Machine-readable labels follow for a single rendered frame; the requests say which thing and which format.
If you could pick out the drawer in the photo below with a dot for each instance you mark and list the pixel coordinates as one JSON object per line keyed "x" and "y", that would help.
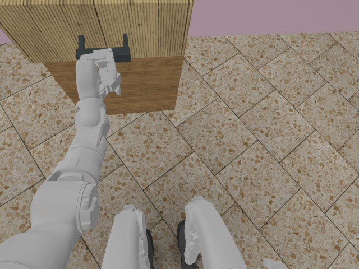
{"x": 48, "y": 30}

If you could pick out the left robot forearm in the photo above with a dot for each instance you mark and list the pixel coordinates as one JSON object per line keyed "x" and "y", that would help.
{"x": 87, "y": 151}

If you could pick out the robot left hand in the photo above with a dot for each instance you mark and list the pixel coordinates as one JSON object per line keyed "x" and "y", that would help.
{"x": 88, "y": 78}

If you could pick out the robot left upper arm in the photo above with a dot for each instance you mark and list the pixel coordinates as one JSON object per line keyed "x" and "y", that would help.
{"x": 61, "y": 212}

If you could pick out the cabinet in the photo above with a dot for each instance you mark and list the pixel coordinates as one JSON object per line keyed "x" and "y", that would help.
{"x": 148, "y": 84}

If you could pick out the handle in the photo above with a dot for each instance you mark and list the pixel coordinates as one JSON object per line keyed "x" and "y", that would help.
{"x": 121, "y": 54}

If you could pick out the right robot shin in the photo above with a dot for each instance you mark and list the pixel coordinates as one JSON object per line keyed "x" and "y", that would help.
{"x": 192, "y": 242}

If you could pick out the right robot foot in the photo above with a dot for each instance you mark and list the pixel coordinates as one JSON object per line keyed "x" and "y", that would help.
{"x": 182, "y": 246}

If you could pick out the robot right hand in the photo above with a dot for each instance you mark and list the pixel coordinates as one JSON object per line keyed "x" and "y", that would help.
{"x": 272, "y": 264}

